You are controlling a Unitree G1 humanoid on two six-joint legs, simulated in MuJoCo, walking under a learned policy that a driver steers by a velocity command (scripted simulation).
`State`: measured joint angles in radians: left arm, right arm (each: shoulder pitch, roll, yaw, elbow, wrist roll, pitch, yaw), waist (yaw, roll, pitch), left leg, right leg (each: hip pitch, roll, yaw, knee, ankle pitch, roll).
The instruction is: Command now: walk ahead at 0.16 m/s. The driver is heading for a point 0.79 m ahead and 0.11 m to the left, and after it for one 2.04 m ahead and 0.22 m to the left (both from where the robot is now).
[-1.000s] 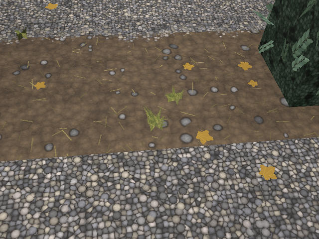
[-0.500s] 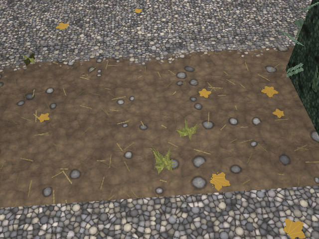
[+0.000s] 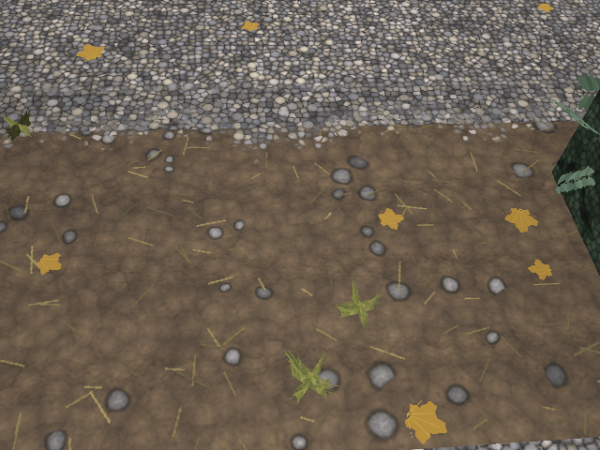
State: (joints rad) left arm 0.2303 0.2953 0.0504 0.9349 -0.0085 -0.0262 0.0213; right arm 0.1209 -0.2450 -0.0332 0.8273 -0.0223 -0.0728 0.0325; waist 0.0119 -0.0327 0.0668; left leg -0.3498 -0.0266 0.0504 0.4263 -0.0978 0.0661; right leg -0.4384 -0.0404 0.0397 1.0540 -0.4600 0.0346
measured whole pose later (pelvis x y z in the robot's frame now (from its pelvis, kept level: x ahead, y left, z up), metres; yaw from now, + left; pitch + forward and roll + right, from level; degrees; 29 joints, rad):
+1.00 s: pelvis +0.34 -0.07 -0.01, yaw +2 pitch +0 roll +0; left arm 0.04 0.25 0.06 0.87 -0.01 -0.09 -0.03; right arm 0.36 -0.26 -0.05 1.02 0.04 -0.07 -0.01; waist -0.04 0.02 0.06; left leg -0.24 0.02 -0.06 1.10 -0.46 0.04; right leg -0.41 0.00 -0.07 0.56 -0.16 -0.05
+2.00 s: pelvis +0.88 +0.09 -0.01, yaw +19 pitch +2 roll +1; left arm 0.07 0.26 0.04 0.82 -0.02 -0.09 -0.06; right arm 0.31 -0.28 -0.07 0.87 -0.01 -0.06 -0.01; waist -0.05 -0.03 0.02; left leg 0.12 -0.07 0.05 0.24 -0.40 0.05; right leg -0.58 -0.02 -0.04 0.53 0.00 -0.07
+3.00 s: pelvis +1.44 +0.15 -0.01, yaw -5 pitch +3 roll +1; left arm 0.04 0.26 0.03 0.62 0.00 -0.07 -0.03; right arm 0.41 -0.31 -0.06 0.88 0.02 -0.06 0.00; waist -0.09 -0.01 0.01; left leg -0.06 0.04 0.03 0.55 -0.44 -0.02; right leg -0.47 -0.01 -0.02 0.54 -0.11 -0.06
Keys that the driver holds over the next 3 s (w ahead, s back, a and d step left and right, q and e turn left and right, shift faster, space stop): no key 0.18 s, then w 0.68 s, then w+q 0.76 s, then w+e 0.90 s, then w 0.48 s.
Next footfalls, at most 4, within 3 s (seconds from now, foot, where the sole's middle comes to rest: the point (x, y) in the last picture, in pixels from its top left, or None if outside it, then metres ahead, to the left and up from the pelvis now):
0.22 right None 0.12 -0.15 -0.77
0.90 right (376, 437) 0.47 -0.16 -0.77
1.48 left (251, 328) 0.72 0.13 -0.77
2.04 right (282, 206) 1.11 0.06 -0.77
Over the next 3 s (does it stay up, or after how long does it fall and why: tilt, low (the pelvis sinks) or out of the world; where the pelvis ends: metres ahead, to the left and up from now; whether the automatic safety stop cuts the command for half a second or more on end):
stays up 1.44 0.15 -0.01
